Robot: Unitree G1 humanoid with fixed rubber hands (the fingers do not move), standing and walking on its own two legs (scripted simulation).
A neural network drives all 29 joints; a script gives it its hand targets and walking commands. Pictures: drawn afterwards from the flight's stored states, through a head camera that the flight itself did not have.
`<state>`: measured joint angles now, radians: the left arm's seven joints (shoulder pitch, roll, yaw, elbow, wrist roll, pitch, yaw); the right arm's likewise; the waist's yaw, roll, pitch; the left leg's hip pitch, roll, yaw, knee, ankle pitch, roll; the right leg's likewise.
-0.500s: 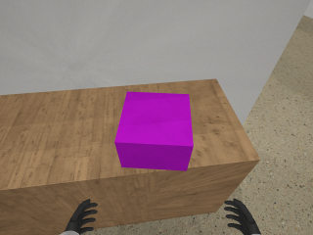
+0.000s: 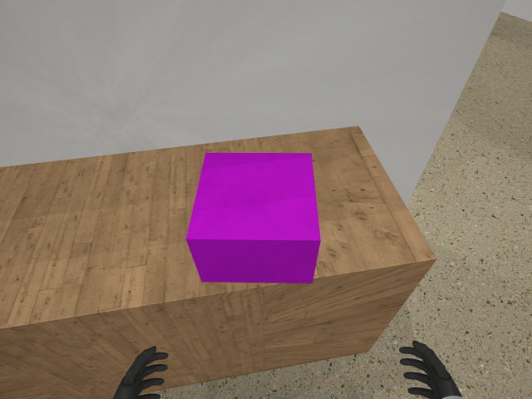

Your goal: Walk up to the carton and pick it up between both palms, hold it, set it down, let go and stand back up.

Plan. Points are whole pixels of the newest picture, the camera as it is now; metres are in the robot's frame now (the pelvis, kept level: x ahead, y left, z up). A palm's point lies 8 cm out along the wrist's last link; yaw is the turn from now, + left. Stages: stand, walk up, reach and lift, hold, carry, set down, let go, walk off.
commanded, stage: stand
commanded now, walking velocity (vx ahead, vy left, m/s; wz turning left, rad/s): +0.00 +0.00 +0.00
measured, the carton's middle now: (257, 216) +0.46 +0.05 -0.05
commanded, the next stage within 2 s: none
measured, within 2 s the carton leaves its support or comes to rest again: neither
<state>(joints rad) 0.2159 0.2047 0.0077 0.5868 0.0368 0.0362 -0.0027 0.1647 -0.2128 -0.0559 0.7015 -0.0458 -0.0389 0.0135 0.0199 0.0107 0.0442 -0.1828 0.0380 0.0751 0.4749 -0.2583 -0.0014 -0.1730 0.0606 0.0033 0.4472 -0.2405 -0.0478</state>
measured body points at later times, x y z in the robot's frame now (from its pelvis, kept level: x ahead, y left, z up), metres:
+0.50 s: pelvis +0.00 +0.02 +0.00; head +0.00 +0.01 +0.45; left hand +0.13 +0.24 -0.11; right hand +0.06 -0.24 -0.14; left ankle +0.00 +0.12 -0.74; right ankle +0.00 -0.09 -0.74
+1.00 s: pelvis +0.01 +0.03 +0.00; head +0.01 +0.02 +0.45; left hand +0.10 +0.26 -0.13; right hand +0.02 -0.22 -0.15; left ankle +0.00 +0.12 -0.74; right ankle +0.00 -0.09 -0.74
